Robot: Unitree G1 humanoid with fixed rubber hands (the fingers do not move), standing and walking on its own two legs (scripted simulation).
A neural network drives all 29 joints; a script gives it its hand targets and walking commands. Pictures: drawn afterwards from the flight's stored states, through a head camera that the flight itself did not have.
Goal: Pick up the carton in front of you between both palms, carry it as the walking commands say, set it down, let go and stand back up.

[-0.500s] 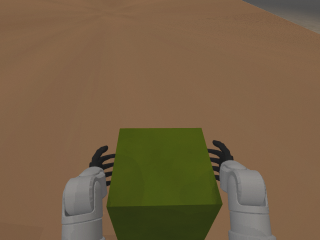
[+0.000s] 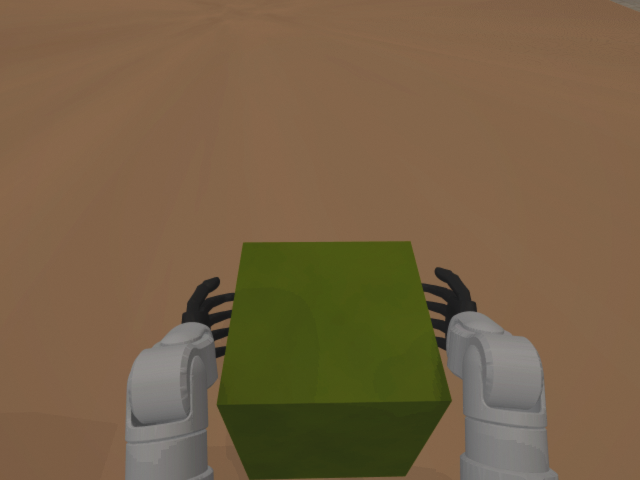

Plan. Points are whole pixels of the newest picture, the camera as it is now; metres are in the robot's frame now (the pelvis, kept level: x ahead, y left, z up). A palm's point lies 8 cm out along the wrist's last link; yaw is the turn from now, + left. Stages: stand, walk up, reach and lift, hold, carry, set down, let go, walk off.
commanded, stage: carry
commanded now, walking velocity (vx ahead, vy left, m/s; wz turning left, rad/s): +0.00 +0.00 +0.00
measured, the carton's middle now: (327, 364) +0.27 +0.00 +0.00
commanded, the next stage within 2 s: hold in 1.20 s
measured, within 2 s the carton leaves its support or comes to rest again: neither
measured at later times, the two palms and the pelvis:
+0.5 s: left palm (190, 336) +0.29 +0.17 +0.06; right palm (432, 321) +0.29 -0.13 +0.06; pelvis +0.02 +0.02 -0.01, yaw +1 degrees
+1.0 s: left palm (189, 352) +0.28 +0.17 +0.03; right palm (425, 336) +0.29 -0.12 +0.04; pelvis -0.02 +0.02 -0.01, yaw +1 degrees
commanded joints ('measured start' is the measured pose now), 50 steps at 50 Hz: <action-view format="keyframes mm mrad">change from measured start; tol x2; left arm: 1 -520 -964 -702 -116 -439 -25 -265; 7 -434 -894 -700 -58 -407 -4 -255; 15 -489 -931 -731 -15 -399 -57 -266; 23 -471 -913 -700 47 -341 -181 -272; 32 -448 -839 -569 195 -217 -330 -272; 40 -555 -869 -418 414 -111 -515 -289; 43 -598 -905 -394 474 -90 -577 -300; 46 -616 -934 -400 493 -89 -608 -306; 50 -588 -947 -445 452 -113 -596 -305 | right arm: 1 -514 933 752 -102 436 -14 250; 5 -406 878 720 -46 412 -1 248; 8 -381 873 709 4 398 -2 254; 16 -432 912 727 45 389 -71 270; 26 -410 871 678 128 308 -226 273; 34 -417 827 540 294 185 -375 275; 40 -495 860 419 468 101 -513 288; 43 -534 897 391 531 79 -575 297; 46 -553 927 398 550 77 -607 303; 50 -531 942 452 506 107 -594 302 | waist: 1 -3 -75 -337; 5 -3 -42 -338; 13 -6 -3 -273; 26 -6 -37 -245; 37 -4 -38 -170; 50 -6 -47 -244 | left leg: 1 -4 90 -39 -34 259 -8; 7 -2 86 -34 39 508 -4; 13 3 99 -37 47 597 13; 17 -7 98 -39 48 546 23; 37 -112 81 -60 -51 116 57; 43 -121 75 -65 -56 73 67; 50 -95 70 -64 -27 132 65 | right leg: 1 323 -158 142 19 404 29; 4 310 -159 138 93 551 14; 7 270 -152 125 136 599 12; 9 237 -143 116 152 570 16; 15 185 -127 109 168 402 26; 26 202 -143 126 126 316 29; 33 178 -143 133 73 161 35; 38 168 -142 139 47 86 40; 44 181 -141 145 37 63 42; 50 196 -147 143 49 124 39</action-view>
